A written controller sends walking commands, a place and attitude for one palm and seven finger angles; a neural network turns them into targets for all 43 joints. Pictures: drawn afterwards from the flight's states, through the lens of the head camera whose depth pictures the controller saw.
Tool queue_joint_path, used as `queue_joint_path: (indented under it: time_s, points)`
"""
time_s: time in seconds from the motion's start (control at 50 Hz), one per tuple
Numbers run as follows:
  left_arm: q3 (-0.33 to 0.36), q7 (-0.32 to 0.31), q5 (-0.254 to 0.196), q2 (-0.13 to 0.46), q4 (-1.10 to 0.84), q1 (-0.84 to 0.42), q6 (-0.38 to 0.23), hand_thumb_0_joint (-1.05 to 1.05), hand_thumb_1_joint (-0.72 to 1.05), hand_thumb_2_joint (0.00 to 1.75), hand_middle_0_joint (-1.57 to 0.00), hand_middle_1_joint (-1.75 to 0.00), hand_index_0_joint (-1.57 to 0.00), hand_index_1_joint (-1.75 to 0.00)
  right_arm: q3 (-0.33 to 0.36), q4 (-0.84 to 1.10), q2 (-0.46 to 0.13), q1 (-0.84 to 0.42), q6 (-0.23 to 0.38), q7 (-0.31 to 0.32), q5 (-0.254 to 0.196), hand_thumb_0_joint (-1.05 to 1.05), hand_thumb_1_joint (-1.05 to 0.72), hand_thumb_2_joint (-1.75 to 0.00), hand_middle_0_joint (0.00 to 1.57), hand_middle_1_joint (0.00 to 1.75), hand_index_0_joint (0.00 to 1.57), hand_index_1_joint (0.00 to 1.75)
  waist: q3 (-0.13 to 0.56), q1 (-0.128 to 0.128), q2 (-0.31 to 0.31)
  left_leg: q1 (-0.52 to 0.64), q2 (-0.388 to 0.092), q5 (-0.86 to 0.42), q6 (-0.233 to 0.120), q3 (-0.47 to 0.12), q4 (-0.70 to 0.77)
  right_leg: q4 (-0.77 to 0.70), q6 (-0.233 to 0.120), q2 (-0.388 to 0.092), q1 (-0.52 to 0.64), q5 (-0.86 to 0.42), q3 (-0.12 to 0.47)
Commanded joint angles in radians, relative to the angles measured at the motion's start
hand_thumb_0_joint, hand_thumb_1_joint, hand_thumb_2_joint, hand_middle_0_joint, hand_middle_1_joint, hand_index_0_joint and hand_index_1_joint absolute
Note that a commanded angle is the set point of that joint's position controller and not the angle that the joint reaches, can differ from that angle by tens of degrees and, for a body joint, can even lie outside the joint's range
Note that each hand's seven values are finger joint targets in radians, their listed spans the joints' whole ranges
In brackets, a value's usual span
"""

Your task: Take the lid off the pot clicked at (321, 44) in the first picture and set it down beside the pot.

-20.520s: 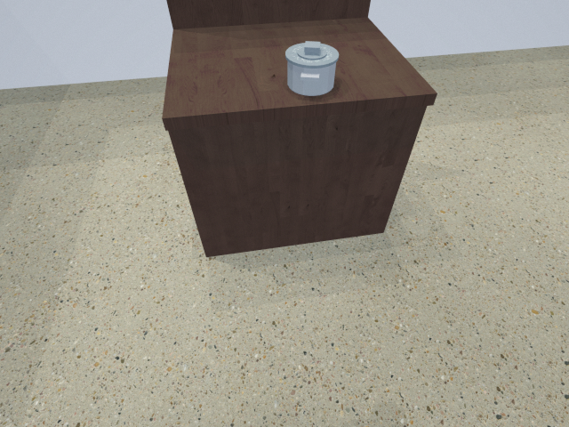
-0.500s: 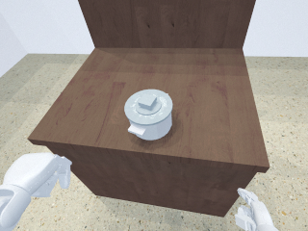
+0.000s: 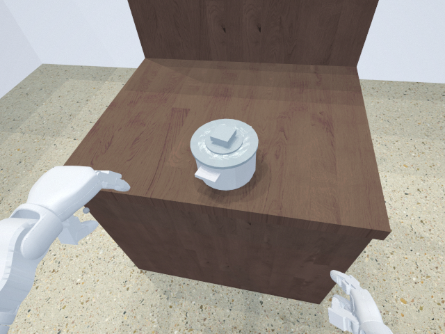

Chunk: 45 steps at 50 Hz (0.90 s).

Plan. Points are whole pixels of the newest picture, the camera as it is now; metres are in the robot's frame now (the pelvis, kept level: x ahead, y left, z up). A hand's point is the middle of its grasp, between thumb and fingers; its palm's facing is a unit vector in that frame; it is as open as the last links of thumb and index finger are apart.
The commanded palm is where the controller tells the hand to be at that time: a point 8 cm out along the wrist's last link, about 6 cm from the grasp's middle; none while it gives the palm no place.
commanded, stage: reach forward and open the fingers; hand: left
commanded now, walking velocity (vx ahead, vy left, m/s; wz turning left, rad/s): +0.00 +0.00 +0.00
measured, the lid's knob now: (223, 134) +0.51 +0.07 +0.06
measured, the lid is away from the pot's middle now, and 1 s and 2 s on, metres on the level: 0.00 0.00 0.00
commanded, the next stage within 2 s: move the open hand above the knob in 0.18 s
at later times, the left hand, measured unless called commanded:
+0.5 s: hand (116, 178) +0.32 +0.22 +0.12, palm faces -0.23 -0.01 -0.97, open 10.0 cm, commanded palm +0.31 +0.21 +0.19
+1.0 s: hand (168, 166) +0.37 +0.15 +0.10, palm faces -0.32 +0.01 -0.95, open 10.0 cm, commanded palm +0.37 +0.16 +0.19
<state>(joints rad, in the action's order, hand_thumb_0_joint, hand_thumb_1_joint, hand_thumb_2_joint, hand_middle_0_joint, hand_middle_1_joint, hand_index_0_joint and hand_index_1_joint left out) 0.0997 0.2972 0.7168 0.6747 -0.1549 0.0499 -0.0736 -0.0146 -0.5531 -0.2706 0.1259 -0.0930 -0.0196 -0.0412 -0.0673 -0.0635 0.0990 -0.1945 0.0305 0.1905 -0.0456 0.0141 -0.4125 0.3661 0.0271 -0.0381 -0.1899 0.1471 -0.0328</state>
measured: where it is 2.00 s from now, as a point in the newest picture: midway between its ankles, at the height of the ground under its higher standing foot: outside the picture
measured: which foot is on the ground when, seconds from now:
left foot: down 0.00-1.00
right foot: down 0.00-1.00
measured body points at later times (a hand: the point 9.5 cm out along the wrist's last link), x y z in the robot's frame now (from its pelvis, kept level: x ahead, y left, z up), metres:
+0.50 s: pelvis +0.00 +0.00 +0.00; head +0.02 -0.03 +0.45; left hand +0.33 +0.22 +0.18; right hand +0.20 -0.22 -0.10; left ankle +0.02 +0.09 -0.74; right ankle +0.03 -0.14 -0.74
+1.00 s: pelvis +0.02 -0.01 +0.00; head +0.05 -0.06 +0.45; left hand +0.38 +0.15 +0.16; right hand +0.20 -0.25 -0.11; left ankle +0.02 +0.09 -0.74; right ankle +0.03 -0.14 -0.74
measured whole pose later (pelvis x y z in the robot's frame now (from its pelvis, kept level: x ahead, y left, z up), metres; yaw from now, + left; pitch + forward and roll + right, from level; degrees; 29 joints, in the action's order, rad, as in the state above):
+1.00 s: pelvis +0.02 -0.01 +0.00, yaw -1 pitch +0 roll +0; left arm -0.23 0.43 0.82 0.55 0.08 -0.41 0.11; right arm -0.01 -0.57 -0.31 0.12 -0.12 -0.05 -0.06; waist -0.07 -0.02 0.11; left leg -0.18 0.02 0.20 -0.03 0.02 -0.38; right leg 0.39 0.01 -0.02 -0.21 0.18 -0.02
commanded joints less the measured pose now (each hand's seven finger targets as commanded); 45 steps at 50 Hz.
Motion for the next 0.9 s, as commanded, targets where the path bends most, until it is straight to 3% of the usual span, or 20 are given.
queue_joint_path:
  time_s: [0.0,0.06,0.08,0.1,0.16,0.2,0.26,0.3,0.34,0.38,0.46,0.54,0.58,0.62,0.66,0.72,0.74,0.82,0.86,0.88]
  points:
    - [0.08,-0.003,0.02,0.233,-0.255,-0.271,0.005,0.0,-0.24,1.29,-0.82,-0.08,-0.82,-0.08,0.043,0.173,-0.121,-0.144,0.051,0.003,0.005,0.0,-0.9,-0.9,0.2,0.3,0.2,0.3,0.267,0.007,-0.02,0.111,-0.006,-0.139,-0.007,-0.045,0.088,-0.039,-0.038,0.065,0.057,-0.003,-0.02]
    - [0.217,-0.015,0.073,0.392,-0.187,-0.376,0.004,0.0,-0.24,1.3,-0.82,-0.08,-0.82,-0.08,0.027,0.164,-0.123,-0.156,0.055,0.021,0.008,0.0,-0.9,-0.9,0.2,0.3,0.2,0.3,0.264,-0.002,-0.024,0.091,-0.013,-0.092,-0.013,-0.054,0.095,-0.045,-0.047,0.074,0.055,0.051,-0.007]
    - [0.212,-0.018,0.066,0.385,-0.14,-0.446,-0.006,0.0,-0.24,1.3,-0.82,-0.08,-0.82,-0.08,0.024,0.146,-0.116,-0.148,0.049,0.028,0.008,0.0,-0.9,-0.9,0.2,0.3,0.2,0.3,0.263,0.001,-0.026,0.086,-0.009,-0.095,-0.014,-0.056,0.098,-0.046,-0.05,0.062,0.057,0.057,-0.014]
    - [0.207,-0.022,0.056,0.371,-0.115,-0.455,-0.013,0.0,-0.24,1.3,-0.82,-0.08,-0.82,-0.08,0.023,0.142,-0.11,-0.14,0.047,0.03,0.007,0.0,-0.9,-0.9,0.2,0.3,0.2,0.3,0.249,-0.002,-0.016,0.088,-0.011,-0.098,-0.011,-0.056,0.104,-0.044,-0.052,0.061,0.058,0.059,-0.015]
    - [0.102,-0.011,0.016,0.212,-0.086,-0.38,0.007,0.0,-0.24,1.3,-0.82,-0.08,-0.82,-0.08,0.03,0.165,-0.106,-0.149,0.05,0.01,-0.008,0.0,-0.9,-0.9,0.2,0.3,0.2,0.3,0.219,0.006,0.02,0.091,-0.007,-0.106,-0.004,-0.053,0.104,-0.049,-0.054,0.077,0.025,0.04,-0.015]
    - [0.029,0.012,-0.011,0.14,-0.07,-0.325,0.027,0.0,-0.24,1.31,-0.82,-0.08,-0.82,-0.08,0.039,0.158,-0.116,-0.129,0.043,-0.005,-0.004,0.0,-0.9,-0.9,0.2,0.3,0.2,0.3,0.228,0.005,-0.022,0.096,-0.003,-0.127,-0.002,-0.042,0.106,-0.05,-0.048,0.065,0.04,0.005,-0.024]
    - [-0.011,0.038,0.034,0.123,-0.091,-0.31,0.076,0.0,-0.25,1.32,-0.82,-0.08,-0.82,-0.08,0.04,0.182,-0.122,-0.155,0.042,-0.02,-0.01,0.0,-0.9,-0.9,0.2,0.3,0.2,0.3,0.225,0.018,-0.046,0.082,-0.005,-0.124,-0.003,-0.036,0.093,-0.047,-0.048,0.081,0.028,-0.003,-0.017]
    - [-0.012,0.053,0.059,0.202,-0.099,-0.551,0.116,0.0,-0.25,1.32,-0.82,-0.08,-0.82,-0.08,0.04,0.155,-0.139,-0.153,0.027,-0.004,-0.012,0.0,-0.9,-0.9,0.2,0.3,0.2,0.3,0.236,0.036,-0.045,0.083,-0.002,-0.085,-0.004,-0.041,0.115,-0.05,-0.045,0.073,0.048,0.021,-0.017]
    - [0.047,0.045,0.091,0.315,-0.145,-0.717,0.104,0.0,-0.25,1.32,-0.82,-0.08,-0.82,-0.08,0.032,0.154,-0.134,-0.164,0.05,0.009,-0.005,0.0,-0.9,-0.9,0.2,0.3,0.2,0.3,0.3,0.026,0.011,0.111,-0.002,-0.102,-0.007,-0.063,0.111,-0.038,-0.052,0.071,0.072,0.023,-0.007]
    - [0.09,0.036,0.095,0.351,-0.132,-0.772,0.084,0.0,-0.25,1.32,-0.82,-0.08,-0.82,-0.08,0.026,0.145,-0.124,-0.156,0.075,0.016,0.004,0.0,-0.9,-0.9,0.2,0.3,0.2,0.3,0.387,0.019,0.022,0.16,0.003,-0.175,-0.014,-0.068,0.088,-0.035,-0.062,0.072,0.097,-0.025,0.001]
    - [-0.04,0.062,0.054,0.129,0.102,-0.585,0.122,0.0,-0.25,1.32,-0.82,-0.08,-0.82,-0.08,0.036,0.132,-0.128,-0.117,0.055,-0.004,-0.013,0.0,-0.9,-0.9,0.2,0.3,0.2,0.3,0.248,0.034,-0.054,0.107,0.005,-0.16,-0.004,-0.048,0.098,-0.045,-0.059,0.083,0.043,-0.041,-0.016]
    - [-0.164,0.097,0.07,0.033,0.079,-0.609,0.186,0.0,-0.25,1.32,-0.82,-0.08,-0.82,-0.08,0.045,0.143,-0.14,-0.133,0.022,-0.031,-0.018,0.0,-0.9,-0.9,0.2,0.3,0.2,0.3,0.237,0.037,-0.081,0.078,0.013,-0.138,-0.003,-0.017,0.105,-0.042,-0.054,0.07,0.056,-0.05,-0.021]
    - [-0.13,0.1,0.105,0.106,-0.028,-0.735,0.183,0.0,-0.25,1.32,-0.82,-0.08,-0.82,-0.08,0.044,0.159,-0.142,-0.15,0.027,-0.034,-0.013,0.0,-0.9,-0.9,0.2,0.3,0.2,0.3,0.341,0.037,-0.056,0.123,0.021,-0.181,-0.012,-0.019,0.089,-0.037,-0.058,0.073,0.1,-0.085,-0.013]
    - [-0.014,0.085,0.125,0.263,-0.063,-0.856,0.156,0.0,-0.25,1.32,-0.82,-0.08,-0.82,-0.08,0.035,0.156,-0.136,-0.152,0.039,-0.018,-0.006,0.0,-0.9,-0.9,0.2,0.3,0.2,0.3,0.397,0.026,-0.035,0.146,0.017,-0.214,-0.015,-0.026,0.075,-0.022,-0.061,0.069,0.131,-0.112,0.0]
    - [0.069,0.061,0.126,0.34,-0.028,-0.891,0.138,0.0,-0.25,1.32,-0.82,-0.08,-0.82,-0.08,0.023,0.156,-0.127,-0.138,0.052,-0.005,-0.002,0.0,-0.9,-0.9,0.2,0.3,0.2,0.3,0.42,0.024,-0.035,0.145,0.012,-0.24,-0.018,-0.034,0.069,-0.013,-0.063,0.072,0.156,-0.138,0.011]
    - [-0.003,0.055,0.091,0.21,0.167,-0.829,0.148,0.0,-0.25,1.32,-0.82,-0.08,-0.82,-0.08,0.024,0.118,-0.125,-0.104,0.028,-0.006,-0.007,0.0,-0.9,-0.9,0.2,0.3,0.2,0.3,0.311,0.026,-0.083,0.085,0.014,-0.223,-0.011,-0.015,0.092,-0.023,-0.059,0.065,0.127,-0.138,-0.005]
    - [-0.067,0.059,0.08,0.127,0.202,-0.771,0.162,0.0,-0.25,1.32,-0.82,-0.08,-0.82,-0.08,0.027,0.123,-0.126,-0.103,0.027,-0.015,-0.011,0.0,-0.9,-0.9,0.2,0.3,0.2,0.3,0.285,0.026,-0.081,0.073,0.018,-0.221,-0.009,-0.011,0.087,-0.02,-0.059,0.064,0.105,-0.142,-0.007]
    - [-0.231,0.091,0.077,-0.047,0.105,-0.667,0.204,0.0,-0.25,1.32,-0.82,-0.08,-0.82,-0.08,0.044,0.158,-0.13,-0.126,0.016,-0.058,-0.025,0.0,-0.9,-0.9,0.2,0.3,0.2,0.3,0.313,0.039,-0.084,0.093,0.02,-0.245,-0.005,0.007,0.067,-0.005,-0.054,0.064,0.104,-0.191,-0.011]
    - [-0.238,0.101,0.108,-0.027,0.033,-0.751,0.219,0.0,-0.25,1.32,-0.82,-0.08,-0.82,-0.08,0.044,0.176,-0.127,-0.153,0.016,-0.058,-0.026,0.0,-0.9,-0.9,0.2,0.3,0.2,0.3,0.346,0.054,-0.112,0.109,0.024,-0.244,-0.015,0.007,0.044,-0.004,-0.052,0.071,0.099,-0.205,-0.005]
    - [-0.161,0.094,0.12,0.086,-0.006,-0.848,0.213,0.0,-0.25,1.32,-0.82,-0.08,-0.82,-0.08,0.046,0.161,-0.136,-0.126,0.011,-0.05,-0.021,0.0,-0.9,-0.9,0.2,0.3,0.2,0.3,0.375,0.051,-0.101,0.117,0.024,-0.244,-0.016,0.007,0.051,-0.004,-0.05,0.066,0.129,-0.212,0.0]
